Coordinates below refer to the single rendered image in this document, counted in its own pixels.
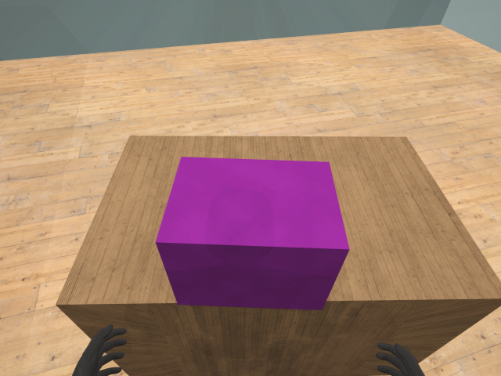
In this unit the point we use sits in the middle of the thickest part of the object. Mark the carton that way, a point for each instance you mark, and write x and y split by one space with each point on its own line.
252 233

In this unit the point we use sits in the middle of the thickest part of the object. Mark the robot right hand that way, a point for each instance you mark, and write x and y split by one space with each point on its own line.
405 362

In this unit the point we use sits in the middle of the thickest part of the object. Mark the pedestal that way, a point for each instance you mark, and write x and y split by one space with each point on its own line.
413 274

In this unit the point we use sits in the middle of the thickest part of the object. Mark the robot left hand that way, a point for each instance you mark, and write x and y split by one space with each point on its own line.
92 358

